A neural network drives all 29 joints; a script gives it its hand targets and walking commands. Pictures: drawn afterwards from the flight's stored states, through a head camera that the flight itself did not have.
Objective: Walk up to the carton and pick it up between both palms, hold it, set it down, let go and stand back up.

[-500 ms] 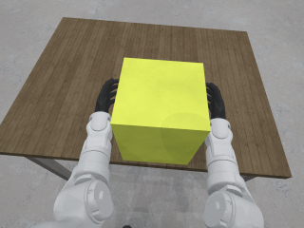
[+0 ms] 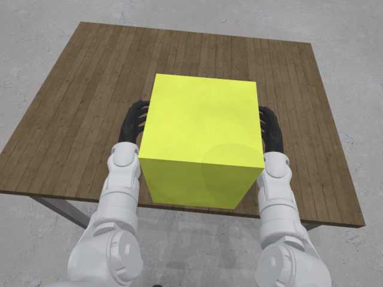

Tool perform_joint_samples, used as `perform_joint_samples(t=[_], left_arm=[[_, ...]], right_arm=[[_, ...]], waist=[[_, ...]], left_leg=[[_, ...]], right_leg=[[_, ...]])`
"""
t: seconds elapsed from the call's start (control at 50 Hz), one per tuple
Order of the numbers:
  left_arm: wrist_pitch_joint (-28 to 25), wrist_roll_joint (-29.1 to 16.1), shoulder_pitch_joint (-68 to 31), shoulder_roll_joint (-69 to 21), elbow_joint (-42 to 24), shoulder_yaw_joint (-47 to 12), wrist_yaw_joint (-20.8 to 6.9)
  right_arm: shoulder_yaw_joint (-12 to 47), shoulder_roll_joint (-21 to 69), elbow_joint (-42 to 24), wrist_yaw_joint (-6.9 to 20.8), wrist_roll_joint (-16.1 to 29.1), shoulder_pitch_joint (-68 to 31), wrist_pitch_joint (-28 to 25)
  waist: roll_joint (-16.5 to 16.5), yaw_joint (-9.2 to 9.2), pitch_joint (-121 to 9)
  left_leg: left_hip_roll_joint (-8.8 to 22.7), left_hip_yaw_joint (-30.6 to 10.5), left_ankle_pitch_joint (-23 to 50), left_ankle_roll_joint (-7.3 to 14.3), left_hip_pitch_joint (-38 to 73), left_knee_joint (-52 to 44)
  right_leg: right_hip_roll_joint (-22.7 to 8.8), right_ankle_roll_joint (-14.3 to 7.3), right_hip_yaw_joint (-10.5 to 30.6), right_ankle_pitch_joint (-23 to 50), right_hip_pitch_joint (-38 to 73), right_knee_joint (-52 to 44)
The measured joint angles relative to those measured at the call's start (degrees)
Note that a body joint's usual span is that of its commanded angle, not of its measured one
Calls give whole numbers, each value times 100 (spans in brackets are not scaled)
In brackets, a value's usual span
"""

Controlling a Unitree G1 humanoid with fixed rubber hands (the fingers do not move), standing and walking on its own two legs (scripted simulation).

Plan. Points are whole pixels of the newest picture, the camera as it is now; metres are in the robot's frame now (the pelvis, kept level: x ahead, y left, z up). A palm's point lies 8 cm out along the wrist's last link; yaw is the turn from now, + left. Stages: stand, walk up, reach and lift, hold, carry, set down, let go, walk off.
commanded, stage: reach and lift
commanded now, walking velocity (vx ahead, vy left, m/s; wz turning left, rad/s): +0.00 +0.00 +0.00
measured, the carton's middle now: (199, 148) +0.42 -0.01 -0.01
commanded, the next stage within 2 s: none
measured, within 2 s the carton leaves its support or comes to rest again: leaves its support in 0.92 s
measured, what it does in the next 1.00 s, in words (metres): stands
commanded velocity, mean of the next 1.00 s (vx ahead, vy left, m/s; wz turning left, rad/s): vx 0.00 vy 0.00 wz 0.00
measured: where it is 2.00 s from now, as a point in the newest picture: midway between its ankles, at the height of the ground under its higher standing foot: outside the picture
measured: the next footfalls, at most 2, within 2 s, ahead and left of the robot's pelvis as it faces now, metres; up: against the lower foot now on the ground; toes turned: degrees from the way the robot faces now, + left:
none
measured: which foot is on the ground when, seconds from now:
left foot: down 0.00-1.00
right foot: down 0.00-1.00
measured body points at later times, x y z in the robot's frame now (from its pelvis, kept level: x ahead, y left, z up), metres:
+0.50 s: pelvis +0.00 +0.00 +0.00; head +0.09 +0.00 +0.44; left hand +0.43 +0.14 +0.03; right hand +0.42 -0.16 +0.04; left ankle +0.01 +0.13 -0.75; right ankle -0.04 -0.11 -0.75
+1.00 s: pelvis -0.03 +0.01 +0.00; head +0.03 +0.02 +0.44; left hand +0.40 +0.15 +0.04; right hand +0.38 -0.16 +0.06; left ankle +0.01 +0.13 -0.75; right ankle -0.04 -0.11 -0.75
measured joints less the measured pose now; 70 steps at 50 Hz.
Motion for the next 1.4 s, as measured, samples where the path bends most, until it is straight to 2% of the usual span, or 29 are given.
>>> perform_joint_samples(t=[0.44,0.54,0.66,0.82,0.96,1.12,1.2,1.3,1.4], left_arm=[[-92,-28,-58,31,119,43,2],[-172,-64,-105,105,359,43,95],[-393,-307,-88,192,657,-81,204],[-442,-613,-22,264,896,-330,334],[-267,-850,107,334,946,-679,475],[57,-943,-180,481,1088,-716,493],[326,-833,-387,512,1043,-590,419],[751,-638,-438,457,657,-433,290],[1051,-665,-178,376,238,-542,217]], right_arm=[[79,-44,71,-90,31,-14,-99],[170,-136,339,-219,43,-73,-217],[379,-275,657,-373,254,-59,-467],[711,-419,868,-530,511,48,-511],[842,-441,876,-541,593,145,-316],[689,-418,862,-448,565,-163,120],[454,-362,776,-314,347,-400,417],[248,-250,566,-209,178,-528,729],[461,-201,358,-228,377,-290,904]], waist=[[23,16,-2],[58,26,-158],[80,39,-350],[63,39,-514],[50,-21,-648],[7,-52,-546],[9,-35,-414],[25,-41,-153],[20,-55,-39]], left_leg=[[11,8,29,-3,-35,-8],[18,32,8,4,-194,71],[17,52,45,18,-337,79],[3,47,132,41,-453,85],[-10,1,209,42,-433,90],[5,-22,191,30,-169,227],[4,-40,185,21,3,270],[2,-97,164,9,271,295],[15,-113,99,-3,425,340]], right_leg=[[9,-7,-10,32,-35,-12],[13,-1,15,26,-199,56],[10,14,38,70,-349,69],[-3,31,39,147,-469,89],[-11,34,-4,196,-439,109],[2,15,-27,147,-196,301],[0,6,-49,94,-48,413],[2,-10,-110,60,252,417],[19,-20,-132,38,454,370]])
